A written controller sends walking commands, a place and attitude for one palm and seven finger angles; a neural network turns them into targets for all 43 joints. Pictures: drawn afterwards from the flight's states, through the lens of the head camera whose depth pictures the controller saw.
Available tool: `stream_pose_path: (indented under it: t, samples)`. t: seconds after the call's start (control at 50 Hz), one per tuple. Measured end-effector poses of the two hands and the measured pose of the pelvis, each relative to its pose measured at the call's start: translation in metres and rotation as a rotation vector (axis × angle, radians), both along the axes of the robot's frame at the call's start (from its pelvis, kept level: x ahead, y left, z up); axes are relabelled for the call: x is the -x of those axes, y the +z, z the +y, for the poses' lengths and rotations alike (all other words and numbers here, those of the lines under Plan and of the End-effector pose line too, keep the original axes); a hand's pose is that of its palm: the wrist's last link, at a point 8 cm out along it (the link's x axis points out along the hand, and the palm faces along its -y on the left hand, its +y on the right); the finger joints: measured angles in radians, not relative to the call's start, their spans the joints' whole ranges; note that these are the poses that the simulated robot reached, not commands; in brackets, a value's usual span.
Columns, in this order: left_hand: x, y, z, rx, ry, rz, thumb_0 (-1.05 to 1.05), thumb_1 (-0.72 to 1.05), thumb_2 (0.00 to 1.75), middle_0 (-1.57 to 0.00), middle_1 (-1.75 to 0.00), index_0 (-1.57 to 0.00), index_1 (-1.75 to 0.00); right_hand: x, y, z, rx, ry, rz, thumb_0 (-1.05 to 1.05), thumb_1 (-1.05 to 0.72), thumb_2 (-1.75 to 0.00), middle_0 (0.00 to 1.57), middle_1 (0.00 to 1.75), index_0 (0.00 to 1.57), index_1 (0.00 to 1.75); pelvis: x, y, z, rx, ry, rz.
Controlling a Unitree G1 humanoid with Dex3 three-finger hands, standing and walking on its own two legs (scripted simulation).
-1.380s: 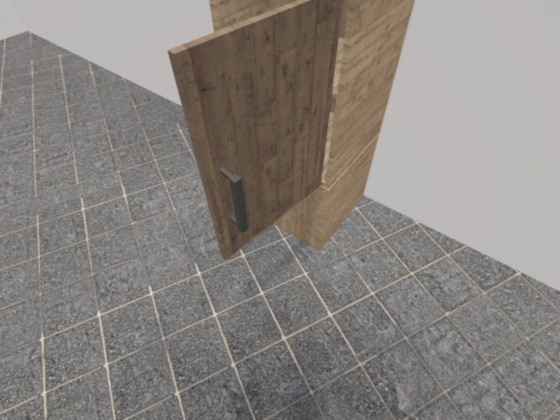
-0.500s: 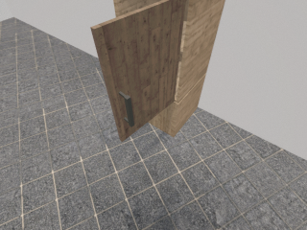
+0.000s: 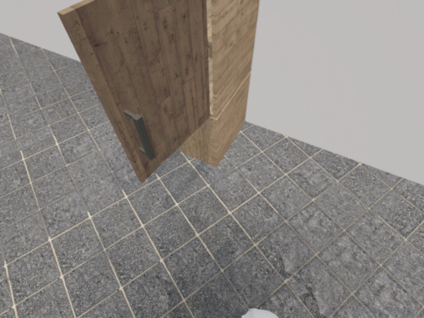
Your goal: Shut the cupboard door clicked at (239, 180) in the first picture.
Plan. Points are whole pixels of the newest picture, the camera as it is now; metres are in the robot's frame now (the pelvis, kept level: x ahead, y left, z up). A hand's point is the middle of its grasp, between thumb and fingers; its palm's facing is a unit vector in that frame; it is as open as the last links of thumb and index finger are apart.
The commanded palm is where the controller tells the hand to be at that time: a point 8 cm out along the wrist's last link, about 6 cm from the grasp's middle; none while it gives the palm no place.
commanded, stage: walk to a spot facing it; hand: left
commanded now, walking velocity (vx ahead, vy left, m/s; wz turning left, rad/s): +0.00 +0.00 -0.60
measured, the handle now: (140, 136) +0.58 +0.26 -0.10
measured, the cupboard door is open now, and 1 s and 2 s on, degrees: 82 82 82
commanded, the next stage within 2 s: none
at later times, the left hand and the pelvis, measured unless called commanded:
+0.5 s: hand out of the picture +0.11 +0.20 -0.18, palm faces -0.21 -0.95 -0.22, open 7.3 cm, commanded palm none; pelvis +0.00 +0.00 +0.00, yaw -16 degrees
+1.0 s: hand (182, 286) +0.20 +0.09 -0.15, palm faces -0.56 -0.78 -0.26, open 7.3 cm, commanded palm none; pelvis +0.01 -0.04 +0.01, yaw -35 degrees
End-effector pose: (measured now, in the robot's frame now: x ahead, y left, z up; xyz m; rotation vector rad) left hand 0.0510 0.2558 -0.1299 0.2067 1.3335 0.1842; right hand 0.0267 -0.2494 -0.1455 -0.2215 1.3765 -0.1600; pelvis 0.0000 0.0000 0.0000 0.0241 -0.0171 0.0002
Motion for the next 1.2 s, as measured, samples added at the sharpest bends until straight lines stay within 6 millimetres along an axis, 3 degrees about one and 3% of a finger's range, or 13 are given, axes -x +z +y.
stream_pose_path:
  t: [0.06, 0.12, 0.24, 0.36, 0.46, 0.56, 0.64, 0.74, 0.82, 0.9, 0.98, 1.08, 1.2]
  samples:
    - [-0.010, 0.001, -0.012, -0.008, -0.022, -0.035, 0.00, 0.91, 0.90, -0.20, -0.30, -0.20, -0.30, 0.009, -0.010, -0.012, -0.017, -0.022, 0.022, 0.00, -0.91, -0.90, 0.20, 0.30, 0.20, 0.30, 0.000, -0.006, -0.012, 0.011, -0.024, 0.001]
    - [-0.011, -0.006, -0.021, -0.031, -0.047, -0.050, 0.00, 0.91, 0.90, -0.20, -0.30, -0.20, -0.30, 0.006, -0.017, -0.028, -0.018, -0.062, 0.013, 0.01, -0.91, -0.90, 0.20, 0.30, 0.20, 0.30, 0.003, -0.014, -0.025, 0.010, -0.052, 0.005]
    - [-0.002, 0.000, -0.035, -0.018, -0.104, 0.028, 0.00, 0.91, 0.90, -0.20, -0.30, -0.20, -0.30, -0.024, 0.009, -0.046, 0.017, -0.116, -0.114, 0.01, -0.91, -0.90, 0.20, 0.30, 0.20, 0.30, 0.007, 0.002, -0.029, -0.003, -0.129, 0.032]
    - [-0.016, -0.002, -0.031, 0.008, -0.166, 0.039, 0.00, 0.91, 0.90, -0.20, -0.30, -0.20, -0.30, -0.051, 0.030, -0.045, 0.051, -0.152, -0.242, 0.00, -0.91, -0.90, 0.20, 0.30, 0.20, 0.30, 0.004, 0.006, -0.019, -0.005, -0.208, 0.055]
    - [-0.046, -0.018, -0.015, 0.031, -0.209, 0.005, 0.00, 0.91, 0.90, -0.20, -0.30, -0.20, -0.30, -0.051, 0.036, -0.031, 0.096, -0.182, -0.302, 0.00, -0.91, -0.90, 0.20, 0.30, 0.20, 0.30, -0.001, -0.004, 0.000, 0.028, -0.259, 0.068]
    - [-0.091, -0.013, -0.012, 0.045, -0.273, -0.058, 0.00, 0.91, 0.90, -0.20, -0.30, -0.20, -0.30, -0.011, 0.044, -0.014, 0.107, -0.199, -0.212, 0.00, -0.91, -0.90, 0.20, 0.30, 0.20, 0.30, -0.002, 0.006, 0.002, 0.043, -0.303, 0.056]
    - [-0.121, -0.004, -0.023, 0.049, -0.346, -0.097, 0.00, 0.91, 0.90, -0.20, -0.30, -0.20, -0.30, 0.027, 0.043, -0.010, 0.098, -0.269, -0.143, 0.00, -0.91, -0.90, 0.20, 0.30, 0.20, 0.30, -0.002, 0.011, 0.000, 0.060, -0.354, 0.058]
    - [-0.154, 0.003, -0.056, 0.038, -0.477, -0.113, 0.00, 0.92, 0.90, -0.20, -0.30, -0.20, -0.30, 0.079, 0.029, -0.014, 0.073, -0.401, -0.091, 0.00, -0.91, -0.90, 0.20, 0.30, 0.21, 0.30, -0.001, 0.006, -0.010, 0.049, -0.436, 0.049]
    - [-0.176, 0.003, -0.092, 0.017, -0.578, -0.171, 0.00, 0.91, 0.90, -0.20, -0.30, -0.20, -0.30, 0.121, 0.005, -0.027, 0.049, -0.502, -0.049, 0.00, -0.91, -0.90, 0.20, 0.30, 0.20, 0.30, 0.001, -0.010, -0.027, 0.021, -0.496, 0.040]
    - [-0.175, 0.010, -0.114, 0.009, -0.622, -0.176, 0.00, 0.91, 0.90, -0.20, -0.30, -0.20, -0.30, 0.139, 0.004, -0.037, 0.046, -0.567, -0.020, 0.01, -0.91, -0.90, 0.20, 0.30, 0.20, 0.30, 0.001, -0.005, -0.033, 0.018, -0.539, 0.029]
    - [-0.167, 0.014, -0.125, 0.019, -0.658, -0.123, 0.00, 0.91, 0.90, -0.20, -0.30, -0.20, -0.30, 0.129, 0.019, -0.045, 0.047, -0.601, -0.072, 0.01, -0.91, -0.90, 0.20, 0.30, 0.20, 0.30, -0.007, 0.006, -0.040, -0.004, -0.593, 0.035]
    - [-0.168, 0.009, -0.131, 0.047, -0.689, -0.051, 0.00, 0.91, 0.90, -0.20, -0.30, -0.20, -0.30, 0.100, 0.030, -0.052, 0.063, -0.633, -0.154, 0.01, -0.91, -0.90, 0.20, 0.30, 0.20, 0.30, -0.029, 0.011, -0.045, -0.011, -0.656, 0.045]
    - [-0.200, -0.013, -0.129, 0.065, -0.699, 0.010, 0.00, 0.91, 0.90, -0.20, -0.30, -0.20, -0.30, 0.053, 0.031, -0.055, 0.125, -0.655, -0.248, 0.01, -0.91, -0.90, 0.20, 0.30, 0.20, 0.30, -0.075, -0.002, -0.048, 0.012, -0.727, 0.061]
